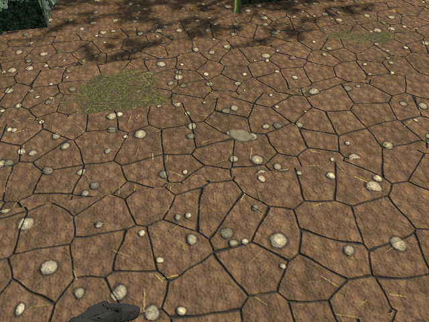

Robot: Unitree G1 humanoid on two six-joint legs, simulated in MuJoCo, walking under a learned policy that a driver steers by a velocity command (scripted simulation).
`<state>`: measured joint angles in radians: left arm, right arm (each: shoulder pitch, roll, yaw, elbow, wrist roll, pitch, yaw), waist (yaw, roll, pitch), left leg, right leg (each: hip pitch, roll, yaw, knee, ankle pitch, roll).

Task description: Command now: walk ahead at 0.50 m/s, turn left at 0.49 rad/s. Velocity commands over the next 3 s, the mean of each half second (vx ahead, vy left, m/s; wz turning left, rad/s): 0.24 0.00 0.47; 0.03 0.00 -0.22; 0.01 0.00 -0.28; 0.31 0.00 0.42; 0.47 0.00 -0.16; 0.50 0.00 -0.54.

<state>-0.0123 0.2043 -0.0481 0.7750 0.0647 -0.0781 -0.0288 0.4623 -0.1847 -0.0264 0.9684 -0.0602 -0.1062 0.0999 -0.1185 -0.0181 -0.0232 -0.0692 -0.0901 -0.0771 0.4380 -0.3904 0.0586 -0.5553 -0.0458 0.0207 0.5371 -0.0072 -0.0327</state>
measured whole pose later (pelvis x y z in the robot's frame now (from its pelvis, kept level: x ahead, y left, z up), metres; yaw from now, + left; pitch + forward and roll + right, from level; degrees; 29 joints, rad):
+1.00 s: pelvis +0.20 -0.01 +0.01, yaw +5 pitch +0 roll +2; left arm 0.26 0.27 0.05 0.79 0.04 -0.08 -0.05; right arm 0.11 -0.27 -0.09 0.73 -0.05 -0.09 -0.04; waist -0.01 -0.03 0.10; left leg -0.23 0.09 0.22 0.41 -0.16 0.00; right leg -0.23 -0.05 -0.07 0.52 -0.27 -0.04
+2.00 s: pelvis +0.33 +0.09 -0.01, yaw +12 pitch +0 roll +1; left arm 0.22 0.28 -0.01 0.71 0.10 -0.08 -0.02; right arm 0.42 -0.21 0.00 0.79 -0.08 -0.13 0.06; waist -0.03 -0.03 0.01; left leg -0.21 -0.14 -0.02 0.58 -0.37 0.12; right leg -0.68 -0.06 0.08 1.17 -0.23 0.01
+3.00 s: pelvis +0.94 +0.23 -0.14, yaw -13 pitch +0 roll +1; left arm 0.13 0.27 0.02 0.77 0.07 -0.09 -0.09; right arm 0.41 -0.25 0.00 0.90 -0.07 -0.12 -0.03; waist -0.10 -0.04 0.03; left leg -0.09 0.01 0.18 0.24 -0.14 0.03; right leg -0.67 -0.08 0.00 0.91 -0.10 -0.01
